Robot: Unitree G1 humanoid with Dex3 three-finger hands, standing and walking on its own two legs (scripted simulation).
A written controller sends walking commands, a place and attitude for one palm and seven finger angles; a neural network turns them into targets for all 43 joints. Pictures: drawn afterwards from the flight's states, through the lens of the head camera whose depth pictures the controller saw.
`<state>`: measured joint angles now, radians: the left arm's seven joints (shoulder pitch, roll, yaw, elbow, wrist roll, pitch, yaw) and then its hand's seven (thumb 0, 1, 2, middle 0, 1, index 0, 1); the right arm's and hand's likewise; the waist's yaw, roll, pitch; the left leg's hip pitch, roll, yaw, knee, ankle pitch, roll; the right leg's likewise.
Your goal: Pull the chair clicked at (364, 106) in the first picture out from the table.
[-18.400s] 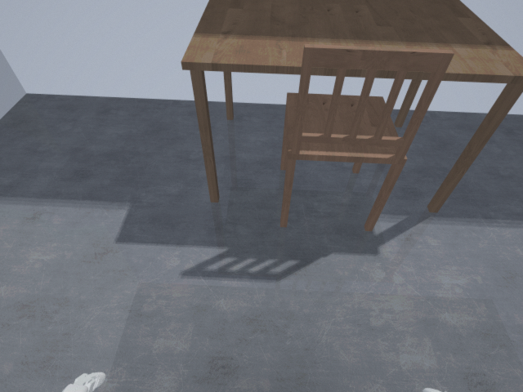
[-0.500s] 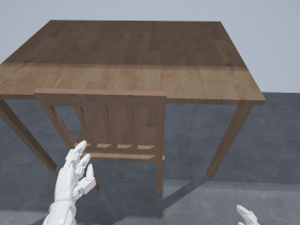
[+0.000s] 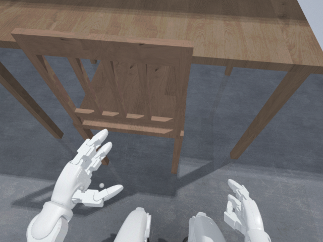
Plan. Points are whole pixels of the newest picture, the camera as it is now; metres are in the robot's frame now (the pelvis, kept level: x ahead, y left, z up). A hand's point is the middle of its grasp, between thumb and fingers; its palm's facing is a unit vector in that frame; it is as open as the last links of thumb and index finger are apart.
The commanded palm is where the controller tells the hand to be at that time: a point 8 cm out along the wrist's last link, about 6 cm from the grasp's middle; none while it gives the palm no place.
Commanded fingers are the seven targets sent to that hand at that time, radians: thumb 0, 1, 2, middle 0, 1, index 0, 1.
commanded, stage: raise the hand toward the chair's back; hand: left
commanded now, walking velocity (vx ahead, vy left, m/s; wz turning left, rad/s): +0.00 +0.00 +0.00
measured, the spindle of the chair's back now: (116, 91) +0.52 +0.18 +0.02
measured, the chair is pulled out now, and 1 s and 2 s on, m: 0.00 0.00 0.00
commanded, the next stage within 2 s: aim the fingers beside a spindle in 1.36 s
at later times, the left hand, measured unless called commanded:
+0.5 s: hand (67, 171) +0.25 +0.21 +0.08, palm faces +0.01 -1.00 -0.05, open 16.1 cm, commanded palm +0.22 +0.26 +0.07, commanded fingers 0.00 -0.50 0.30 -0.06 -0.08 -0.06 -0.08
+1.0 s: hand (69, 163) +0.27 +0.23 +0.06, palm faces -0.09 -0.99 -0.04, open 16.9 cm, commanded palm +0.25 +0.29 +0.08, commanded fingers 0.00 -0.50 0.30 -0.06 -0.08 -0.06 -0.08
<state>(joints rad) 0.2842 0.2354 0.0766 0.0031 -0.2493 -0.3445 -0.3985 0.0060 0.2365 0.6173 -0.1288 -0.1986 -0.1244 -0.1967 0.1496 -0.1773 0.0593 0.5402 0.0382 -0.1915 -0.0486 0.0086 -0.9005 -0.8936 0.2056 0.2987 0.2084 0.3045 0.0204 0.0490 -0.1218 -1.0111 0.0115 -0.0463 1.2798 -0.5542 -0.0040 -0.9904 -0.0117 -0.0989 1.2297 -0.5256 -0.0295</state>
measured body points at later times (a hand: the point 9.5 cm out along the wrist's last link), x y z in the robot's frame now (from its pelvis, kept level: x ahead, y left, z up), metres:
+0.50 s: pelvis +0.02 +0.02 +0.02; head +0.08 +0.03 +0.47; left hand +0.24 +0.27 +0.09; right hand +0.21 -0.22 -0.04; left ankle +0.04 +0.12 -0.63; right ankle +0.04 -0.11 -0.63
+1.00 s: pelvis +0.03 +0.03 +0.03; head +0.10 +0.04 +0.48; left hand +0.27 +0.28 +0.06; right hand +0.19 -0.22 -0.04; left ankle +0.04 +0.12 -0.63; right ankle +0.04 -0.11 -0.63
